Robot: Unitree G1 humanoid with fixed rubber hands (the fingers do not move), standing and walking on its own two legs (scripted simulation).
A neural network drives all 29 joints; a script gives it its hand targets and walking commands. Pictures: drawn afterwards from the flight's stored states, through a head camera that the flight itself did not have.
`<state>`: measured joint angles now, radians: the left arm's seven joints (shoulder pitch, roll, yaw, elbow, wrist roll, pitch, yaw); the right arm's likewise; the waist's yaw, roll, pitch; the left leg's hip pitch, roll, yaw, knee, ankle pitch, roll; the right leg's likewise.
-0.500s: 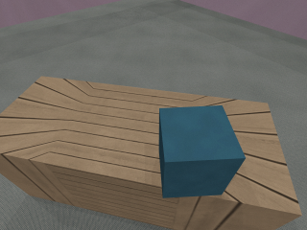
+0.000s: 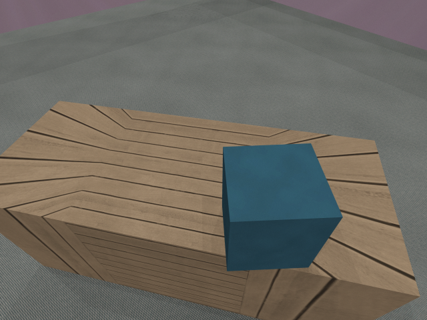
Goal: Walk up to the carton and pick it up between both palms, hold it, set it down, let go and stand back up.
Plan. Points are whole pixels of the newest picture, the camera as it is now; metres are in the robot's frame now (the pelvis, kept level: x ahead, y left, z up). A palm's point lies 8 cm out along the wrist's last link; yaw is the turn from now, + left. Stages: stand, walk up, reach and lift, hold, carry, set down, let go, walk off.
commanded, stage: stand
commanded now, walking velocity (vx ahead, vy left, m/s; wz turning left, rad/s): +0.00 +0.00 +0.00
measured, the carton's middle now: (267, 209) +0.40 -0.10 -0.07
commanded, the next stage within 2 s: none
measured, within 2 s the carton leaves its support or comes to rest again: neither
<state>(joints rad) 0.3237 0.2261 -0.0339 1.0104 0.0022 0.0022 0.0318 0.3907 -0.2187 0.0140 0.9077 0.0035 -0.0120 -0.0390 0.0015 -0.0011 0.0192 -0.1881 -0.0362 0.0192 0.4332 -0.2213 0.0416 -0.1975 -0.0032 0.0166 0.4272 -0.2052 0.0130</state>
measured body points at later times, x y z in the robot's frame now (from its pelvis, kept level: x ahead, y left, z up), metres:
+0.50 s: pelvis +0.01 +0.00 +0.00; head +0.01 +0.00 +0.45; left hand +0.01 +0.24 -0.15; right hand +0.01 -0.25 -0.15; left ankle +0.01 +0.09 -0.74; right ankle +0.02 -0.13 -0.74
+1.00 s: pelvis +0.01 -0.01 +0.00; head +0.02 +0.00 +0.45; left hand +0.01 +0.23 -0.15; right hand +0.01 -0.25 -0.15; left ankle +0.01 +0.09 -0.74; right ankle +0.02 -0.13 -0.74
